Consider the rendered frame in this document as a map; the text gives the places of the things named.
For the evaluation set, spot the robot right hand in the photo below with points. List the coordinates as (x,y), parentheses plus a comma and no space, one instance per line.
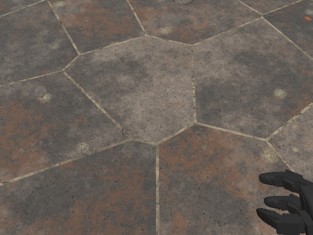
(299,220)

